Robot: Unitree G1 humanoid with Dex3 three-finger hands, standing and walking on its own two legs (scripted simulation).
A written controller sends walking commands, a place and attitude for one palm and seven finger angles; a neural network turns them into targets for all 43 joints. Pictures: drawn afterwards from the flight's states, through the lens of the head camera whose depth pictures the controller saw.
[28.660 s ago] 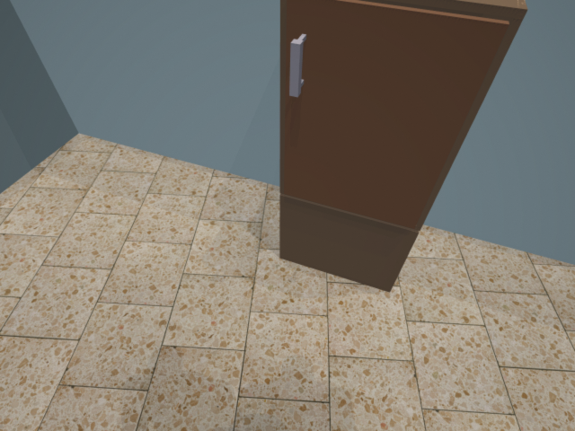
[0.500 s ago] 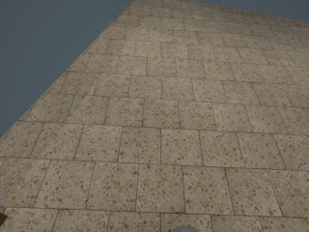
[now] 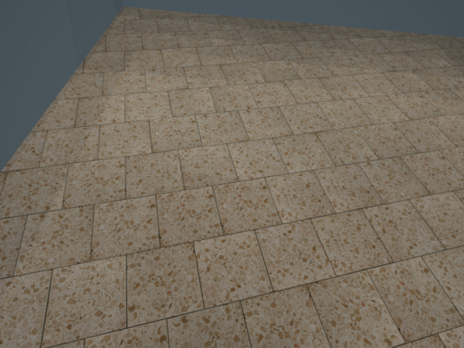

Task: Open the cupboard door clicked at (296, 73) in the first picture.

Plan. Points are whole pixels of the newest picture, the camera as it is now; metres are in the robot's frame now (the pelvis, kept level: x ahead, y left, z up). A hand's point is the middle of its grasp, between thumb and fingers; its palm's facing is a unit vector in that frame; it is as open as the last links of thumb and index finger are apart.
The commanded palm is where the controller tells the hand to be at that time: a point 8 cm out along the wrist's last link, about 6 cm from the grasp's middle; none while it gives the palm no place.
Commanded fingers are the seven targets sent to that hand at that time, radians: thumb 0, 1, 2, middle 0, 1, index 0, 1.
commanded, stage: walk to a spot facing it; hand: left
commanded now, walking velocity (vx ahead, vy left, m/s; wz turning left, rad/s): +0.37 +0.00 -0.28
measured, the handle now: out of the picture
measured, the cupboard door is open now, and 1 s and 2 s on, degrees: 42 42 42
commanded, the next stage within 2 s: turn to face it in 0.22 s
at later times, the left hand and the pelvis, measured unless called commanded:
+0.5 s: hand (160, 293) +0.26 +0.15 -0.18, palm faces +0.00 -0.99 -0.17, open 7.3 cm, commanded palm none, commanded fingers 0.00 0.90 0.90 -0.20 -0.30 -0.20 -0.30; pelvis +0.25 -0.03 +0.00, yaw -2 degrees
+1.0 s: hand (171, 250) +0.35 +0.14 -0.17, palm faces +0.32 -0.92 -0.22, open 7.4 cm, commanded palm none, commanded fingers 0.00 0.90 0.90 -0.20 -0.30 -0.20 -0.30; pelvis +0.36 -0.06 +0.00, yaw +18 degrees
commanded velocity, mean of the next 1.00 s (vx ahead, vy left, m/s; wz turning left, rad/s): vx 0.09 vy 0.00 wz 0.36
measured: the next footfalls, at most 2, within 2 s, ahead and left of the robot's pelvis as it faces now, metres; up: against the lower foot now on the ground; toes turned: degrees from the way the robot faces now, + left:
right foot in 0.20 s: +0.20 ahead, -0.15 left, +0.00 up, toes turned -9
left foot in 0.46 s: +0.34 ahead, +0.09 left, +0.00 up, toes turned +5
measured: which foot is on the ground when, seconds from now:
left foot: down 0.00-0.20, up 0.22-0.44, down 0.46-0.72, up 0.74-1.00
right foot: up 0.00-0.18, down 0.20-0.48, up 0.50-0.70, down 0.72-1.00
